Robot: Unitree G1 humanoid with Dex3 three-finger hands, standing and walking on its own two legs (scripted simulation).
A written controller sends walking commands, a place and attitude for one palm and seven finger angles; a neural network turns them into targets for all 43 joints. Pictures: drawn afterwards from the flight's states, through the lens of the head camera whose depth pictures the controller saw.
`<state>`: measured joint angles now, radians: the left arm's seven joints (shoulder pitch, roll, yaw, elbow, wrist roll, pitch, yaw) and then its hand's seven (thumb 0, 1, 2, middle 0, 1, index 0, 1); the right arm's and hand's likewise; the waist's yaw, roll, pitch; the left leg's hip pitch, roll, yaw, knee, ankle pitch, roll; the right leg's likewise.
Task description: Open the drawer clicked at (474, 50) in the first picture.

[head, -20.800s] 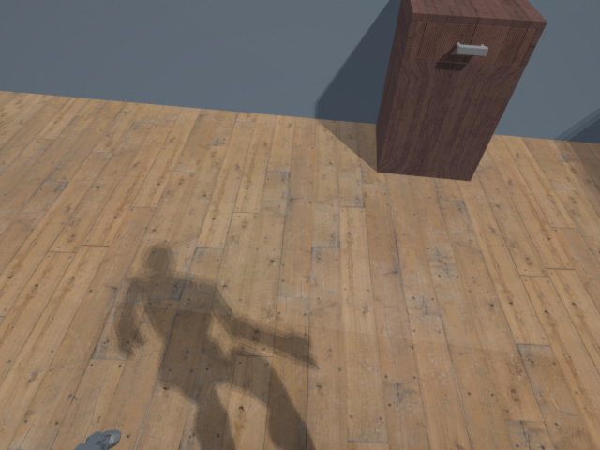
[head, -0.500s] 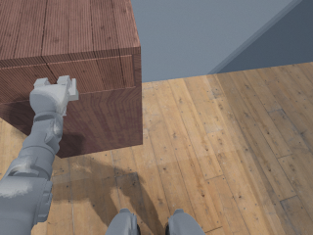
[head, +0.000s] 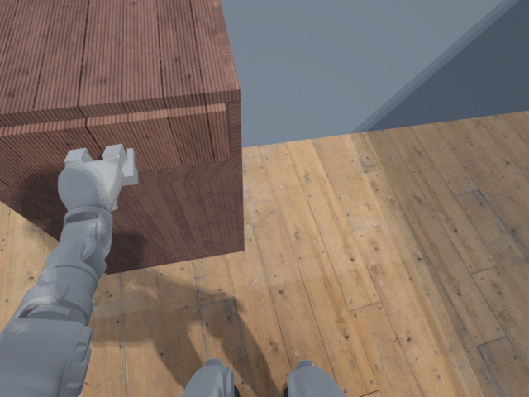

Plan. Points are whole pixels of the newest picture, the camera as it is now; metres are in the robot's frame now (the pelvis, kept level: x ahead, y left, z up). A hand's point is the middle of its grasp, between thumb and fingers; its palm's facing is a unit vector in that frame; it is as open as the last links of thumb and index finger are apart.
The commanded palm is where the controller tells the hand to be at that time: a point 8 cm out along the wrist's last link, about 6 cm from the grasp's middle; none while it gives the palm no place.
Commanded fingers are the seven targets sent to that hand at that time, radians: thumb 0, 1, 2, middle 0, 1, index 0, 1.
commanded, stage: pull the drawer open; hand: left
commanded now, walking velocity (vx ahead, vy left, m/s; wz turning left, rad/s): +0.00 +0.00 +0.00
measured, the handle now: (102, 167) +0.49 +0.27 -0.02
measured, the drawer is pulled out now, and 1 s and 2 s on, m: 0.01 0.15 0.27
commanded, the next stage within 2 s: none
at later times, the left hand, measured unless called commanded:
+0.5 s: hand (106, 236) +0.37 +0.24 -0.04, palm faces -0.03 -0.05 -1.00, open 6.0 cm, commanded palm +0.34 +0.23 +0.02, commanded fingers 0.00 0.90 0.90 -0.40 -1.35 -0.40 -1.35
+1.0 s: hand (105, 275) +0.31 +0.23 -0.04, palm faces -0.02 -0.05 -1.00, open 5.9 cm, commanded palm +0.28 +0.23 +0.02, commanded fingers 0.00 0.90 0.90 -0.40 -1.35 -0.40 -1.35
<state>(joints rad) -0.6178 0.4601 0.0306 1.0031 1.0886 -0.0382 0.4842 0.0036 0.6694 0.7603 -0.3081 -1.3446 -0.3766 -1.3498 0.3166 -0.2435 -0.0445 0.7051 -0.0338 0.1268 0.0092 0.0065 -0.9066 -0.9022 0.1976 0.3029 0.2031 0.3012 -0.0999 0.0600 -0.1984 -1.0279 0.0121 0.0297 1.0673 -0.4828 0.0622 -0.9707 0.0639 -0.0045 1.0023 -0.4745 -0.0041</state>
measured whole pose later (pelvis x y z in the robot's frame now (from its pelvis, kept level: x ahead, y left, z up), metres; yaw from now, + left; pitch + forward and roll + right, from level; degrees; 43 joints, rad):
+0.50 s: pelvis +0.01 +0.00 +0.01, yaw +1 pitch +21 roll -3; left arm -0.37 0.35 -0.04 0.82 1.10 -0.01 0.55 0.00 0.66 0.79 -0.30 -1.35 -0.38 -1.35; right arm 0.24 -0.23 -0.05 0.67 -0.03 0.14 0.01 0.01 -0.91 -0.90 0.20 0.30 0.20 0.30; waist -0.04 0.05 -0.20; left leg -0.91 0.00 0.02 1.01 -0.47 0.05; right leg -0.85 0.05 -0.01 0.96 -0.48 -0.01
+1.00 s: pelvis +0.00 -0.01 +0.01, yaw +2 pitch +18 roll -2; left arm -0.11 0.32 -0.06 0.59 1.10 0.02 0.57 0.01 0.66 0.81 -0.29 -1.35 -0.39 -1.35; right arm 0.21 -0.23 -0.04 0.66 -0.02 0.11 -0.01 0.01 -0.91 -0.90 0.20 0.30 0.20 0.30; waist -0.02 0.05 -0.19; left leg -0.84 0.00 0.03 1.00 -0.47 0.05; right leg -0.80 0.05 -0.01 0.96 -0.48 -0.02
